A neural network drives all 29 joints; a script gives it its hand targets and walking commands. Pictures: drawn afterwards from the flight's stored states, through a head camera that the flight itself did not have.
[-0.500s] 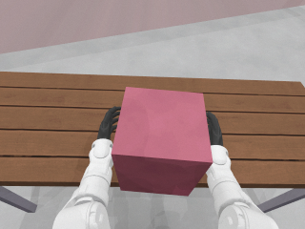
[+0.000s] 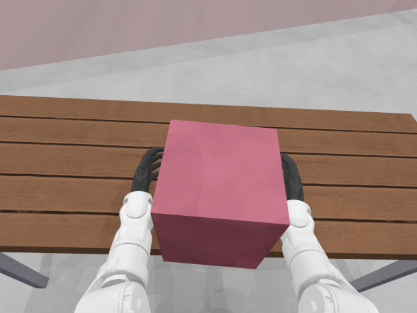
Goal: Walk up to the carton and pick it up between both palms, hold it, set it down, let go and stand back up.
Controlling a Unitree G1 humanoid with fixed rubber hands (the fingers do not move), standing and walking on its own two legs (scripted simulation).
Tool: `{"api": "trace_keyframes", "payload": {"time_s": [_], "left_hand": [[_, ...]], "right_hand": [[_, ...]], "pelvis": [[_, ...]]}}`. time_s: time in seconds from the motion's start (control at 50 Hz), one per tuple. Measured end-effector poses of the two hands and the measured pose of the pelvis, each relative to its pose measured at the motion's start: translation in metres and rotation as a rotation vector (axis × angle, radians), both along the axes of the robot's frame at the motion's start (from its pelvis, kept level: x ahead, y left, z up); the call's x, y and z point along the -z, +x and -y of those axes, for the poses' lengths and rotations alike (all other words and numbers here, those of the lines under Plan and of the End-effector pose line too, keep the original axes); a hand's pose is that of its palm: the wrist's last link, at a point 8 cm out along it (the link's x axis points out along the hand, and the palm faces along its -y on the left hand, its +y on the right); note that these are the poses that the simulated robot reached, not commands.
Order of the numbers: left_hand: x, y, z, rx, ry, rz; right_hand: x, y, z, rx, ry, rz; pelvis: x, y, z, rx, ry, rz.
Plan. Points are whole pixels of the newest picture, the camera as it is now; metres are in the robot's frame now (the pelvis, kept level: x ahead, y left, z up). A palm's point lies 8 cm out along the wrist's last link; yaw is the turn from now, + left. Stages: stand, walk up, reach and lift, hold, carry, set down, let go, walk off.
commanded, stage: reach and lift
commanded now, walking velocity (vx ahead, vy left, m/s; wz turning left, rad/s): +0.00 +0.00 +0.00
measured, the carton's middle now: (216, 199) +0.36 +0.02 -0.01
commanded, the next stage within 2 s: none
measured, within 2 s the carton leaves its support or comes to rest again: leaves its support in 0.76 s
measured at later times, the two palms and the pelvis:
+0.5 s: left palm (143, 185) +0.36 +0.18 +0.02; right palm (291, 194) +0.36 -0.13 +0.02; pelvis +0.00 +0.00 +0.00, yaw +0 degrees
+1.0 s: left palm (146, 184) +0.36 +0.16 +0.03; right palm (300, 193) +0.35 -0.14 +0.04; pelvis -0.02 -0.01 +0.00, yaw -1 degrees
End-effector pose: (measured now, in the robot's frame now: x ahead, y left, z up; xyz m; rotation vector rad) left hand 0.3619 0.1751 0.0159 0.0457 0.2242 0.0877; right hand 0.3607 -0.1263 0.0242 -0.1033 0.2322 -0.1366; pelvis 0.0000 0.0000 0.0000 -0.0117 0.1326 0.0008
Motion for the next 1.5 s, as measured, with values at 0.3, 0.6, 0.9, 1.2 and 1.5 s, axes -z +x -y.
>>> {"api": "trace_keyframes", "payload": {"time_s": [0.3,0.6,0.9,1.2,1.5], "left_hand": [[0.000,0.000,0.000,-0.001,-0.008,-0.002],[0.001,0.000,0.000,-0.003,-0.013,0.000],[-0.015,-0.006,0.008,-0.007,-0.019,0.110],[-0.015,0.000,0.008,-0.003,-0.019,0.069],[-0.075,0.008,0.012,-0.005,0.007,0.099]], "right_hand": [[0.000,0.000,0.000,-0.001,-0.006,0.002],[0.000,-0.001,0.000,-0.003,-0.014,0.010],[-0.018,-0.008,0.007,-0.009,-0.043,0.130],[-0.019,-0.004,0.008,0.000,-0.024,0.092],[-0.069,0.002,0.011,0.010,0.043,0.118]], "pelvis": [[0.000,-0.002,0.000,-0.002,-0.001,-0.010],[0.000,-0.004,0.000,-0.003,-0.003,-0.032],[0.000,-0.016,0.004,0.002,-0.003,-0.053],[0.001,-0.014,0.003,0.012,-0.005,-0.073],[0.000,-0.005,-0.001,-0.011,-0.001,0.053]]}}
